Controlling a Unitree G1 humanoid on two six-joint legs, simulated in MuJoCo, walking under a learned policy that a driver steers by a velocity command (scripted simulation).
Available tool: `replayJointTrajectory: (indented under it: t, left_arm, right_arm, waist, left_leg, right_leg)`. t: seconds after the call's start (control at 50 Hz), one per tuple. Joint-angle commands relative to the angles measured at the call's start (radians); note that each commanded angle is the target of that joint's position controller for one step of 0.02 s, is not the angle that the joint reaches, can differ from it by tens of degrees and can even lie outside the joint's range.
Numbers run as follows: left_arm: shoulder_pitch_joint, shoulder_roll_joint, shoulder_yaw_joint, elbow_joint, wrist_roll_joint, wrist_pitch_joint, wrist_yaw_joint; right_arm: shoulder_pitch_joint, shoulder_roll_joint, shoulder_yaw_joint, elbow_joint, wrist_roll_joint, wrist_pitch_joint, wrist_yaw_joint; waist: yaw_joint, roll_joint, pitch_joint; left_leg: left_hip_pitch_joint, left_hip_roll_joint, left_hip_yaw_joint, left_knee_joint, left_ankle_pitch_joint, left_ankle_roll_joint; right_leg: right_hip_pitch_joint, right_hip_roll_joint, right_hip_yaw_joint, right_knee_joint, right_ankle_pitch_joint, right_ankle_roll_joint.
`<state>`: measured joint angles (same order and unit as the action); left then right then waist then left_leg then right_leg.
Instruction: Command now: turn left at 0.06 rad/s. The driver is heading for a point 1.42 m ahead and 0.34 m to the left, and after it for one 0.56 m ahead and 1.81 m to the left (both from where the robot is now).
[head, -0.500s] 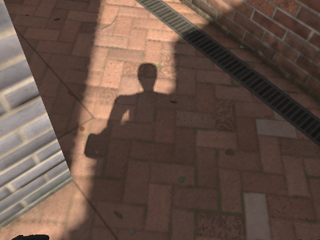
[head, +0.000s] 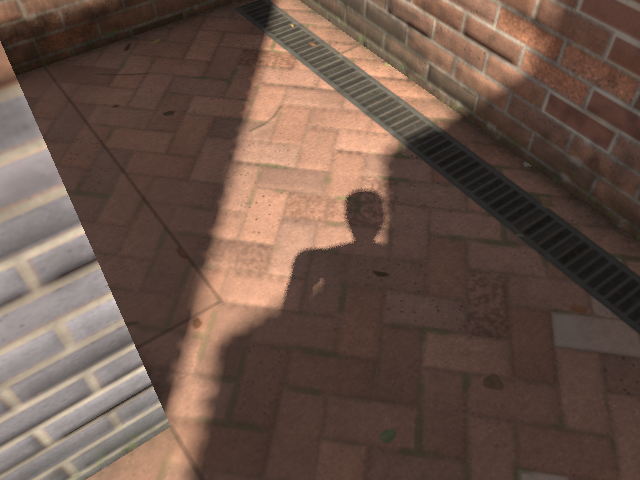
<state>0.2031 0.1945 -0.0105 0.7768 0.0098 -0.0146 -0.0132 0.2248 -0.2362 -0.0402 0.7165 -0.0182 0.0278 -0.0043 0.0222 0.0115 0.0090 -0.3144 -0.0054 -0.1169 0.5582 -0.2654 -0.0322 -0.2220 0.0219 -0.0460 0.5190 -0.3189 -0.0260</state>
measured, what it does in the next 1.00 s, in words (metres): walks ahead: left foot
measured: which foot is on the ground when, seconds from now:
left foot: down 0.00-0.58, up 0.60-0.88, down 0.90-1.00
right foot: down 0.00-0.90, up 0.92-1.00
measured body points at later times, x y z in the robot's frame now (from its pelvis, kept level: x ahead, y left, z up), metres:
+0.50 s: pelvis +0.02 -0.02 +0.00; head +0.04 -0.01 +0.45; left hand +0.09 +0.23 -0.13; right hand +0.12 -0.27 -0.13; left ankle +0.02 +0.14 -0.73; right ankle -0.03 -0.10 -0.73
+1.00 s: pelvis +0.17 +0.07 +0.00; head +0.19 +0.09 +0.45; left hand +0.19 +0.34 -0.15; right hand +0.28 -0.19 -0.12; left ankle +0.19 +0.17 -0.73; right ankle +0.03 -0.08 -0.64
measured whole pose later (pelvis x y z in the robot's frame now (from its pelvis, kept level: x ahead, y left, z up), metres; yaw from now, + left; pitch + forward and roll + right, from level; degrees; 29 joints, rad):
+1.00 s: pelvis +0.17 +0.07 +0.00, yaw +0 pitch +2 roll +0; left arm 0.35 0.29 0.03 0.96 0.01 -0.11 -0.03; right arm 0.21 -0.24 -0.06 0.86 -0.06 -0.07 0.02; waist 0.01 -0.05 0.00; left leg -0.34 -0.01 0.07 0.57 -0.27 0.04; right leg -0.32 -0.01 0.09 1.13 -0.35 -0.16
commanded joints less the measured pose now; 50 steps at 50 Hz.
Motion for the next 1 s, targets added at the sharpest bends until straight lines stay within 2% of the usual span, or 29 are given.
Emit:
replayJointTrajectory:
  t: [0.02,0.22,0.54,0.56,0.58,0.6,0.62,0.64,0.66,0.68,0.72,0.74,0.76,0.78,0.8,0.82,0.84,0.86,0.88,0.9,0.92,0.94,0.96,0.98,1.0]
  left_arm:
    - [0.001,0.108,0.026,-0.055,-0.001,-0.01,-0.001]
    - [0.007,0.114,0.026,-0.012,-0.003,-0.003,-0.006]
    - [0.048,0.123,0.021,0.096,-0.007,-0.003,0.007]
    - [0.08,0.126,0.024,0.118,-0.009,-0.001,0.011]
    - [0.092,0.18,0.044,0.12,-0.026,0.002,0.016]
    - [0.115,0.241,0.064,0.12,-0.041,-0.004,0.021]
    - [0.123,0.281,0.079,0.114,-0.046,-0.021,0.022]
    - [0.123,0.256,0.072,0.111,-0.037,-0.047,0.021]
    - [0.138,0.224,0.067,0.116,-0.034,-0.068,0.02]
    - [0.16,0.196,0.061,0.123,-0.025,-0.083,0.017]
    - [0.175,0.183,0.059,0.125,-0.031,-0.087,0.009]
    - [0.171,0.186,0.058,0.123,-0.032,-0.086,0.006]
    - [0.158,0.193,0.058,0.128,-0.035,-0.092,0.0]
    - [0.183,0.231,0.071,0.153,0.01,-0.095,0.002]
    - [0.176,0.219,0.066,0.163,0.014,-0.091,0.009]
    - [0.173,0.211,0.065,0.166,0.008,-0.091,0.01]
    - [0.144,0.242,0.07,0.153,0.002,-0.102,0.014]
    - [0.119,0.253,0.076,0.154,0.001,-0.109,0.012]
    - [0.107,0.26,0.077,0.157,0.003,-0.111,0.014]
    - [0.099,0.226,0.067,0.157,0.013,-0.114,0.014]
    - [0.106,0.103,0.039,0.116,0.014,-0.116,0.007]
    - [0.116,0.111,0.045,0.078,-0.016,-0.118,0.0]
    - [0.085,0.166,0.054,0.07,-0.022,-0.117,-0.009]
    - [0.084,0.166,0.053,0.074,-0.004,-0.122,-0.025]
    - [0.084,0.146,0.05,0.08,0.008,-0.118,-0.028]
  right_arm:
    - [-0.013,-0.094,-0.024,-0.051,0.002,-0.014,-0.004]
    - [0.012,-0.115,-0.025,0.02,0.006,-0.009,-0.016]
    - [0.009,-0.121,-0.021,0.144,0.01,-0.008,-0.032]
    - [0.034,-0.108,-0.019,0.164,0.012,-0.007,-0.032]
    - [0.026,-0.125,-0.027,0.165,0.026,-0.009,-0.031]
    - [-0.051,-0.146,-0.032,0.126,0.031,-0.019,-0.027]
    - [-0.167,-0.153,-0.028,0.068,0.039,-0.037,-0.025]
    - [-0.206,-0.14,-0.028,0.049,0.047,-0.057,-0.022]
    - [-0.176,-0.131,-0.03,0.06,0.045,-0.077,-0.015]
    - [-0.166,-0.128,-0.028,0.053,0.045,-0.101,-0.002]
    - [-0.17,-0.123,-0.028,0.041,0.047,-0.133,0.018]
    - [-0.188,-0.111,-0.023,0.033,0.046,-0.14,0.026]
    - [-0.215,-0.089,-0.014,0.017,0.055,-0.144,0.03]
    - [-0.227,-0.075,-0.014,0.029,-0.06,-0.099,0.069]
    - [-0.212,-0.07,-0.02,0.024,-0.057,-0.076,0.079]
    - [-0.202,-0.079,-0.024,0.03,-0.042,-0.064,0.081]
    - [-0.176,-0.078,-0.028,0.04,-0.036,-0.063,0.076]
    - [-0.105,-0.097,-0.038,0.067,-0.023,-0.067,0.064]
    - [0.044,-0.115,-0.051,0.116,-0.028,-0.078,0.048]
    - [0.272,-0.168,-0.076,0.192,-0.035,-0.096,0.029]
    - [0.444,-0.274,-0.088,0.211,-0.05,-0.109,0.018]
    - [0.345,-0.283,-0.08,0.184,-0.047,-0.104,0.012]
    - [0.196,-0.223,-0.068,0.161,-0.042,-0.09,0.009]
    - [0.163,-0.175,-0.062,0.149,-0.045,-0.099,0.011]
    - [0.134,-0.144,-0.053,0.149,-0.038,-0.106,0.011]
  waist:
    - [0.009,-0.007,-0.069]
    - [0.01,-0.011,-0.063]
    - [0.012,-0.008,-0.026]
    - [0.012,-0.027,-0.062]
    - [0.026,-0.072,-0.037]
    - [0.049,-0.141,0.044]
    - [0.085,-0.191,0.148]
    - [0.081,-0.144,0.207]
    - [0.069,-0.097,0.201]
    - [0.066,-0.083,0.159]
    - [0.068,-0.073,0.108]
    - [0.071,-0.08,0.098]
    - [0.065,-0.079,0.106]
    - [0.043,-0.119,0.044]
    - [0.039,-0.172,0.09]
    - [0.033,-0.169,0.103]
    - [0.011,-0.163,0.124]
    - [-0.032,-0.138,0.122]
    - [-0.107,-0.089,0.085]
    - [-0.216,0.065,-0.02]
    - [-0.248,0.366,-0.155]
    - [-0.19,0.415,-0.149]
    - [-0.122,0.218,-0.05]
    - [-0.102,0.113,-0.04]
    - [-0.069,0.062,-0.049]
  left_leg:
    - [0.072,0.037,-0.034,-0.034,0.242,0.024]
    - [0.101,0.049,-0.032,-0.045,0.3,0.018]
    - [0.129,0.05,-0.014,-0.089,0.281,0.013]
    - [0.138,0.016,0.03,-0.069,0.118,0.014]
    - [0.067,-0.04,0.106,0.024,-0.139,0.022]
    - [-0.096,-0.036,0.14,0.123,-0.237,0.029]
    - [-0.283,0.042,0.111,0.252,-0.224,0.038]
    - [-0.433,0.101,0.049,0.327,-0.165,0.047]
    - [-0.528,0.13,0.029,0.366,-0.114,0.052]
    - [-0.581,0.156,0.016,0.373,-0.061,0.064]
    - [-0.529,0.161,0.048,0.272,0.002,0.065]
    - [-0.46,0.147,0.078,0.212,0.031,0.057]
    - [-0.391,0.131,0.105,0.171,0.055,0.057]
    - [-0.248,0.051,0.187,0.144,0.027,0.054]
    - [-0.198,0.046,0.201,0.105,0.018,0.06]
    - [-0.126,0.036,0.216,0.082,0.033,0.066]
    - [-0.022,0.032,0.232,0.055,0.093,0.05]
    - [0.083,0.015,0.24,0.032,0.118,0.05]
    - [0.239,-0.014,0.251,0.008,0.061,0.05]
    - [0.462,0.014,0.189,-0.031,-0.032,0.057]
    - [0.569,0.289,-0.286,-0.254,-0.602,0.099]
    - [0.542,0.358,-0.721,-0.453,-0.831,0.161]
    - [0.496,0.359,-0.596,-0.394,-0.712,0.169]
    - [0.438,0.318,-0.455,-0.361,-0.506,0.182]
    - [0.393,0.278,-0.355,-0.38,-0.385,0.176]
  right_leg:
    - [0.014,-0.101,0.103,-0.12,0.251,-0.06]
    - [0.056,-0.087,0.081,-0.123,0.373,-0.059]
    - [0.059,-0.078,0.074,-0.169,0.317,-0.05]
    - [0.072,-0.067,0.071,-0.193,0.089,-0.059]
    - [0.066,-0.087,0.128,-0.237,-0.294,-0.101]
    - [0.062,-0.208,0.302,-0.345,-0.588,-0.165]
    - [0.064,-0.358,0.511,-0.457,-0.667,-0.233]
    - [0.121,-0.408,0.601,-0.479,-0.578,-0.264]
    - [0.211,-0.403,0.581,-0.459,-0.482,-0.263]
    - [0.293,-0.388,0.526,-0.431,-0.393,-0.25]
    - [0.318,-0.329,0.393,-0.424,-0.274,-0.216]
    - [0.276,-0.296,0.329,-0.424,-0.218,-0.203]
    - [0.203,-0.283,0.284,-0.428,-0.186,-0.202]
    - [0.145,-0.244,0.25,-0.419,-0.175,-0.194]
    - [0.099,-0.235,0.21,-0.422,-0.152,-0.19]
    - [0.045,-0.236,0.193,-0.42,-0.149,-0.185]
    - [-0.032,-0.235,0.176,-0.439,-0.15,-0.17]
    - [-0.075,-0.236,0.157,-0.402,-0.12,-0.167]
    - [-0.124,-0.202,0.105,-0.243,0.015,-0.164]
    - [-0.21,-0.126,0.026,0.095,0.143,-0.151]
    - [-0.371,-0.031,-0.003,0.545,-0.16,-0.122]
    - [-0.571,0.069,0.193,0.76,-0.193,-0.149]
    - [-0.657,-0.017,0.226,0.819,-0.066,-0.175]
    - [-0.645,-0.064,0.212,0.794,0.027,-0.182]
    - [-0.605,-0.104,0.193,0.74,0.074,-0.165]
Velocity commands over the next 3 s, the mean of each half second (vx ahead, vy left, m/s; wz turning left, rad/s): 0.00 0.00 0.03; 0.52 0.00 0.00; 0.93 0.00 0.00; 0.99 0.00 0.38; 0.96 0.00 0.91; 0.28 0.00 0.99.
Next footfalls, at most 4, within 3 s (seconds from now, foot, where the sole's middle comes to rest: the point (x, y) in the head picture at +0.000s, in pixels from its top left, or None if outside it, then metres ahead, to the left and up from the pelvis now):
0.90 left None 0.23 0.17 -0.77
1.40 right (351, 399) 0.67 -0.02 -0.77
1.88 left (317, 239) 1.14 0.07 -0.77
2.30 right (337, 131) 1.59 0.01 -0.77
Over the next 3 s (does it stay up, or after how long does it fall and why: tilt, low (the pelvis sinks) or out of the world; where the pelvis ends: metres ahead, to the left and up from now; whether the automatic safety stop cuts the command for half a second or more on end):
stays up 1.74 0.28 0.00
